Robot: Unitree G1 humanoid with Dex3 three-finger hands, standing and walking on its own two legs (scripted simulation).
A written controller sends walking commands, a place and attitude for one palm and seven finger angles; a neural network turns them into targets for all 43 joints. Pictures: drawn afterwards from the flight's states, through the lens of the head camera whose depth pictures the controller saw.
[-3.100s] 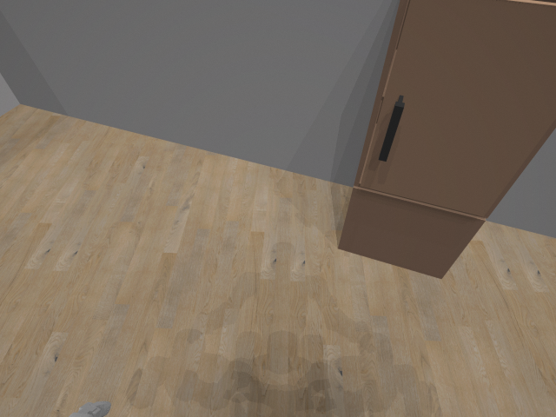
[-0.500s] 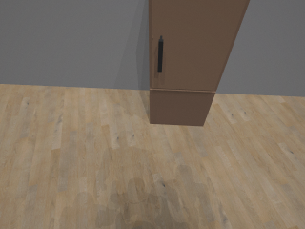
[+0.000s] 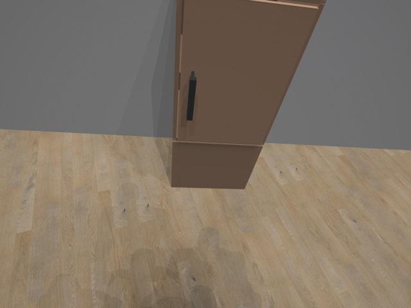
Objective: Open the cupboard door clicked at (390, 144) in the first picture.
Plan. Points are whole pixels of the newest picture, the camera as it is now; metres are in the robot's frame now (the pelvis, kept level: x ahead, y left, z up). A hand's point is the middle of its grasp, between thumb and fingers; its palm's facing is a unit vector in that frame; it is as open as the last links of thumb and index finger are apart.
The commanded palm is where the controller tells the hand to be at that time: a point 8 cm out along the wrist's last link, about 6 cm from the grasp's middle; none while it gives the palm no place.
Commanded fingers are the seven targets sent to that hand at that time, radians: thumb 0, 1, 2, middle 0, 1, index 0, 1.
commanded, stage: take the last steps up to it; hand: left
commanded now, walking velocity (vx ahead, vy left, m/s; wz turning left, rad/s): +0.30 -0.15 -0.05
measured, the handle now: (191, 96) +0.82 +0.09 -0.08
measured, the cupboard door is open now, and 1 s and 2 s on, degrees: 0 0 0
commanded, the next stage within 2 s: come to a stop and stand still in 0.50 s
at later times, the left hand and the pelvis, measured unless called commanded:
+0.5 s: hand (175, 250) +0.29 +0.07 -0.17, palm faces +0.04 -0.98 -0.21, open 7.1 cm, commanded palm none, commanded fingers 0.00 0.90 0.90 -0.20 -0.30 -0.20 -0.30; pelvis +0.19 -0.11 -0.01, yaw +1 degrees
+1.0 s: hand (183, 254) +0.28 +0.05 -0.17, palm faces +0.08 -0.96 -0.25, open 7.4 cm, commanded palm none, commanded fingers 0.00 0.90 0.90 -0.20 -0.30 -0.20 -0.30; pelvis +0.27 -0.13 -0.01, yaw -1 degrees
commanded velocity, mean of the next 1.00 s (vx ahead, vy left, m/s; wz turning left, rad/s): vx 0.04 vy -0.04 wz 0.01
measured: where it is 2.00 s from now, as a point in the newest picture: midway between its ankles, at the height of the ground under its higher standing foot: outside the picture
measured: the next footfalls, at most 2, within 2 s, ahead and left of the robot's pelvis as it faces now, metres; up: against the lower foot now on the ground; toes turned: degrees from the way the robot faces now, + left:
right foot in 0.34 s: +0.26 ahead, -0.20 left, +0.00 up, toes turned -10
left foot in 0.70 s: +0.36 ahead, -0.01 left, +0.00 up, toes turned +10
